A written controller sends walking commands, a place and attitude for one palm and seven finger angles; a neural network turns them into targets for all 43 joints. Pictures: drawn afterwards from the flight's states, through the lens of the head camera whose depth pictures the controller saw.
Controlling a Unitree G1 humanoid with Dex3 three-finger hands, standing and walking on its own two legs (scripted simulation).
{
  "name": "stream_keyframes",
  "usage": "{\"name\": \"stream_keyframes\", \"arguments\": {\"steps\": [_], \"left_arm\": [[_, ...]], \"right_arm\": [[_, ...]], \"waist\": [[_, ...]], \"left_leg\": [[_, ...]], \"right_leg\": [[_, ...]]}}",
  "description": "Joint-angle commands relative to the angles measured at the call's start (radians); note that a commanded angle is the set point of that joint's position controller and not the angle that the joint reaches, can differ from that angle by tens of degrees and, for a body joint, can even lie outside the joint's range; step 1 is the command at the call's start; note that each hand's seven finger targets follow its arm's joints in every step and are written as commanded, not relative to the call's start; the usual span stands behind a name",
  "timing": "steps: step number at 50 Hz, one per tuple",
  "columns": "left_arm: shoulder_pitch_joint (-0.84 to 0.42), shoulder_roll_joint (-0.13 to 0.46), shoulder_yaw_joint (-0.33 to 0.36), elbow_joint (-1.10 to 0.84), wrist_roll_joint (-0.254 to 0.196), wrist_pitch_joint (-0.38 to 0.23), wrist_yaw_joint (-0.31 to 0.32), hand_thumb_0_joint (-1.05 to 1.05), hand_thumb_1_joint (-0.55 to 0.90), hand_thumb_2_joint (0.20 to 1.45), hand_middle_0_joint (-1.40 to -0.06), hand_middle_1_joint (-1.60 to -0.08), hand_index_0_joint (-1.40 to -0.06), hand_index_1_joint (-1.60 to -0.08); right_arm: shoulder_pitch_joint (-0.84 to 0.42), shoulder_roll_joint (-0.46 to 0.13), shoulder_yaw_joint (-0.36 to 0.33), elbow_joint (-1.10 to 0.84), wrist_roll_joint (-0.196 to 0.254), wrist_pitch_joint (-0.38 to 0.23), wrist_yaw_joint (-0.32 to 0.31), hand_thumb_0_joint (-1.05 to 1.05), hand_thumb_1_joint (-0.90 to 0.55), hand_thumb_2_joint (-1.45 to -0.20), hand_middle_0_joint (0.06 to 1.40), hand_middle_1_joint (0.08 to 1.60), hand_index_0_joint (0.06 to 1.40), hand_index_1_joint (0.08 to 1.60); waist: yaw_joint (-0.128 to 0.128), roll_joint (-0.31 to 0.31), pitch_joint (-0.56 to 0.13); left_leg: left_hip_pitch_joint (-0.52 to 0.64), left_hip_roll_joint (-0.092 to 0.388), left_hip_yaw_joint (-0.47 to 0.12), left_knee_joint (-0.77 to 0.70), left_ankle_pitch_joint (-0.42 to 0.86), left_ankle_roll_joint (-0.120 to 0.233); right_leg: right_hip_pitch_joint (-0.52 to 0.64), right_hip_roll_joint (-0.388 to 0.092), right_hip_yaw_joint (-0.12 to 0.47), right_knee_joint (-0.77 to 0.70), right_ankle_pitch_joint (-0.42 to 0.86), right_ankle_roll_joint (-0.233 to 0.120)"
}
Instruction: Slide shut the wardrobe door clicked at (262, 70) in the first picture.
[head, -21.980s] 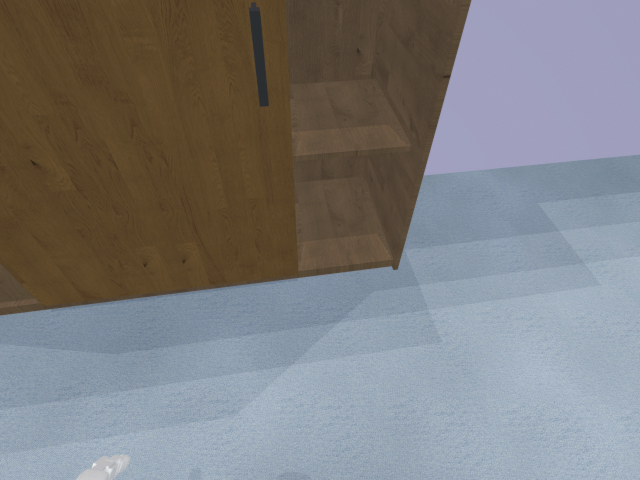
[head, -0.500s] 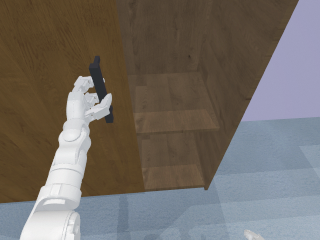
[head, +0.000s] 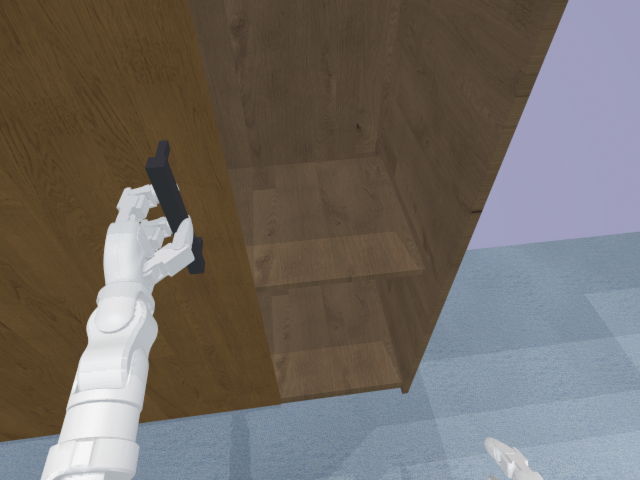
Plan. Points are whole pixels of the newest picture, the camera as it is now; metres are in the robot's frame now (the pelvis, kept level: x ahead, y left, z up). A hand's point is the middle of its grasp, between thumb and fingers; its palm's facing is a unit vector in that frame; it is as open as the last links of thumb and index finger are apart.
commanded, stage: tug the door sideways, standing still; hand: left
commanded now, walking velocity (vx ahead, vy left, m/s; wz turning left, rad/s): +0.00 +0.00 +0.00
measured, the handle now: (181, 212) +0.44 +0.19 +0.12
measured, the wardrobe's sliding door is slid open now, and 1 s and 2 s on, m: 0.38 0.38 0.38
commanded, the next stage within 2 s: step sideways, sliding the door along in 0.84 s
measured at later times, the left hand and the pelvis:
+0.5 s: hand (184, 243) +0.37 +0.17 +0.13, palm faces +0.21 -0.98 +0.01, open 7.3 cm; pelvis +0.01 +0.01 +0.00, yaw +6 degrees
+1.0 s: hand (185, 245) +0.37 +0.17 +0.12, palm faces +0.19 -0.98 -0.06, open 7.3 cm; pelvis -0.04 +0.02 -0.01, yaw +5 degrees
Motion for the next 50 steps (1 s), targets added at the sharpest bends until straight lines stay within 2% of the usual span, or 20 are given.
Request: {"name": "stream_keyframes", "arguments": {"steps": [1,2,5,8,11,14,17,19,23,24,27,29,33,36,39,46,47,48,49,50], "left_arm": [[-0.097,0.14,0.021,-0.364,-0.01,-0.064,-0.048,0.0,0.9,0.9,-0.45,-1.4,-0.45,-1.4],[-0.075,0.126,0.014,-0.376,-0.012,-0.055,-0.05,0.0,0.9,0.9,-0.45,-1.4,-0.45,-1.4],[-0.029,0.146,0.047,-0.39,-0.02,-0.031,-0.048,0.0,0.9,0.9,-0.45,-1.4,-0.45,-1.4],[-0.236,0.086,-0.04,-0.363,-0.009,-0.015,-0.034,0.0,0.9,0.9,-0.45,-1.4,-0.45,-1.4],[-0.373,0.039,-0.097,-0.348,0.005,-0.006,-0.01,0.0,0.9,0.9,-0.45,-1.4,-0.45,-1.4],[-0.371,-0.002,-0.14,-0.358,0.019,0.012,0.002,0.0,0.9,0.9,-0.45,-1.4,-0.45,-1.4],[-0.406,-0.051,-0.2,-0.358,0.031,0.016,0.008,0.0,0.9,0.9,-0.45,-1.4,-0.45,-1.4],[-0.43,-0.094,-0.248,-0.336,0.038,0.013,0.015,0.0,0.9,0.9,-0.45,-1.4,-0.45,-1.4],[-0.488,-0.166,-0.317,-0.272,0.055,-0.003,0.026,0.0,0.9,0.9,-0.45,-1.4,-0.45,-1.4],[-0.523,-0.174,-0.331,-0.292,0.06,-0.011,0.026,0.0,0.9,0.9,-0.45,-1.4,-0.45,-1.4],[-0.567,-0.206,-0.374,-0.271,0.075,-0.015,0.029,0.0,0.9,0.9,-0.45,-1.4,-0.45,-1.4],[-0.597,-0.23,-0.395,-0.262,0.08,-0.014,0.032,0.0,0.9,0.9,-0.45,-1.4,-0.45,-1.4],[-0.668,-0.273,-0.435,-0.218,0.086,-0.023,0.043,0.0,0.9,0.9,-0.45,-1.4,-0.45,-1.4],[-0.712,-0.271,-0.431,-0.168,0.091,-0.038,0.053,0.0,0.9,0.9,-0.45,-1.4,-0.45,-1.4],[-0.765,-0.289,-0.437,-0.127,0.091,-0.047,0.058,0.0,0.9,0.9,-0.45,-1.4,-0.45,-1.4],[-0.872,-0.276,-0.421,-0.029,0.091,-0.085,0.079,0.0,0.9,0.9,-0.45,-1.4,-0.45,-1.4],[-0.955,-0.253,-0.407,-0.027,0.09,-0.093,0.085,0.0,0.9,0.9,-0.45,-1.4,-0.45,-1.4],[-1.008,0.348,0.002,-0.055,0.13,-0.136,0.117,0.0,0.9,0.9,-0.45,-1.4,-0.45,-1.4],[-0.982,0.167,-0.142,-0.025,0.13,-0.153,0.099,0.0,0.9,0.9,-0.45,-1.4,-0.45,-1.4],[-0.951,0.116,-0.165,0.025,0.126,-0.162,0.093,0.0,0.9,0.9,-0.45,-1.4,-0.45,-1.4]], "right_arm": [[-0.094,-0.122,-0.037,-0.156,0.0,-0.048,-0.008,0.0,-0.9,-0.9,0.2,0.3,0.2,0.3],[-0.099,-0.118,-0.035,-0.161,0.0,-0.048,-0.007,0.0,-0.9,-0.9,0.2,0.3,0.2,0.3],[-0.106,-0.118,-0.034,-0.163,-0.001,-0.04,-0.012,0.0,-0.9,-0.9,0.2,0.3,0.2,0.3],[-0.104,-0.12,-0.033,-0.131,0.0,-0.036,-0.019,0.0,-0.9,-0.9,0.2,0.3,0.2,0.3],[-0.094,-0.118,-0.035,-0.105,-0.006,-0.033,-0.024,0.0,-0.9,-0.9,0.2,0.3,0.2,0.3],[-0.08,-0.116,-0.04,-0.102,-0.012,-0.031,-0.021,0.0,-0.9,-0.9,0.2,0.3,0.2,0.3],[-0.077,-0.112,-0.041,-0.095,-0.017,-0.027,-0.019,0.0,-0.9,-0.9,0.2,0.3,0.2,0.3],[-0.088,-0.11,-0.038,-0.093,-0.018,-0.025,-0.019,0.0,-0.9,-0.9,0.2,0.3,0.2,0.3],[-0.101,-0.099,-0.032,-0.091,-0.02,-0.026,-0.015,0.0,-0.9,-0.9,0.2,0.3,0.2,0.3],[-0.1,-0.098,-0.03,-0.092,-0.022,-0.028,-0.013,0.0,-0.9,-0.9,0.2,0.3,0.2,0.3],[-0.093,-0.095,-0.028,-0.089,-0.022,-0.027,-0.007,0.0,-0.9,-0.9,0.2,0.3,0.2,0.3],[-0.086,-0.093,-0.03,-0.091,-0.022,-0.027,-0.003,0.0,-0.9,-0.9,0.2,0.3,0.2,0.3],[-0.077,-0.095,-0.034,-0.086,-0.024,-0.031,0.002,0.0,-0.9,-0.9,0.2,0.3,0.2,0.3],[-0.065,-0.101,-0.034,-0.071,-0.025,-0.035,0.005,0.0,-0.9,-0.9,0.2,0.3,0.2,0.3],[-0.059,-0.098,-0.031,-0.064,-0.023,-0.041,0.008,0.0,-0.9,-0.9,0.2,0.3,0.2,0.3],[-0.039,-0.109,-0.033,-0.036,-0.021,-0.063,0.01,0.0,-0.9,-0.9,0.2,0.3,0.2,0.3],[-0.037,-0.112,-0.031,-0.026,-0.02,-0.068,0.007,0.0,-0.9,-0.9,0.2,0.3,0.2,0.3],[-0.072,-0.168,-0.031,-0.049,-0.016,-0.046,-0.031,0.0,-0.9,-0.9,0.2,0.3,0.2,0.3],[-0.093,-0.124,-0.016,-0.039,-0.021,-0.037,-0.045,0.0,-0.9,-0.9,0.2,0.3,0.2,0.3],[-0.094,-0.123,-0.02,-0.039,-0.017,-0.042,-0.054,0.0,-0.9,-0.9,0.2,0.3,0.2,0.3]], "waist": [[0.08,-0.017,-0.296],[0.076,-0.003,-0.294],[0.081,-0.035,-0.289],[0.028,0.006,-0.216],[0.002,0.018,-0.208],[0.009,0.029,-0.31],[-0.001,-0.019,-0.342],[-0.011,-0.052,-0.304],[-0.019,-0.046,-0.247],[-0.017,-0.004,-0.269],[-0.022,0.024,-0.284],[-0.028,0.011,-0.304],[-0.042,-0.048,-0.315],[-0.046,-0.043,-0.318],[-0.048,0.005,-0.313],[-0.059,0.009,-0.291],[-0.071,0.017,-0.289],[0.04,0.067,-0.285],[0.017,0.025,-0.258],[0.014,0.024,-0.251]], "left_leg": [[0.27,0.006,-0.061,0.023,0.631,0.011],[0.271,0.005,-0.059,0.022,0.633,0.011],[0.257,0.002,-0.055,0.013,0.62,0.007],[0.268,0.005,-0.069,0.017,0.565,0.005],[0.302,0.007,-0.087,0.033,0.586,0.004],[0.365,0.008,-0.102,0.056,0.709,0.001],[0.378,0.01,-0.115,0.066,0.733,0.002],[0.36,0.01,-0.126,0.055,0.665,-0.001],[0.341,0.007,-0.14,0.047,0.554,0.0],[0.361,0.006,-0.142,0.051,0.569,-0.001],[0.389,0.013,-0.167,0.065,0.595,-0.005],[0.414,0.02,-0.178,0.076,0.626,-0.008],[0.401,0.022,-0.195,0.075,0.548,-0.006],[0.395,0.022,-0.204,0.073,0.494,-0.011],[0.405,0.021,-0.215,0.071,0.452,-0.017],[0.359,0.017,-0.234,0.046,0.277,-0.023],[0.361,0.015,-0.233,0.044,0.253,-0.022],[0.26,0.096,-0.249,-0.033,0.084,0.035],[0.252,0.074,-0.227,-0.062,0.015,0.04],[0.252,0.088,-0.24,-0.074,-0.037,0.048]], "right_leg": [[0.08,-0.025,-0.018,-0.003,0.781,0.033],[0.082,-0.029,-0.017,0.0,0.81,0.037],[0.101,-0.031,-0.02,-0.002,0.832,0.04],[0.004,-0.019,-0.029,-0.016,0.692,0.03],[-0.047,-0.018,-0.032,-0.022,0.636,0.023],[-0.042,-0.024,-0.034,0.003,0.698,0.026],[-0.041,-0.025,-0.041,0.014,0.707,0.027],[-0.066,-0.022,-0.047,0.008,0.635,0.025],[-0.116,-0.019,-0.049,-0.002,0.521,0.017],[-0.125,-0.02,-0.046,0.001,0.519,0.014],[-0.163,-0.016,-0.05,0.012,0.475,0.009],[-0.186,-0.013,-0.053,0.021,0.47,0.01],[-0.214,-0.006,-0.056,0.026,0.413,0.01],[-0.232,-0.004,-0.057,0.026,0.363,0.007],[-0.272,-0.001,-0.059,0.032,0.317,0.005],[-0.309,0.003,-0.062,0.033,0.217,0.001],[-0.322,0.003,-0.057,0.031,0.212,0.002],[-0.206,-0.059,0.015,-0.005,0.103,0.008],[-0.146,-0.057,0.002,-0.014,0.108,0.014],[-0.149,-0.054,-0.006,0.006,0.09,0.014]]}}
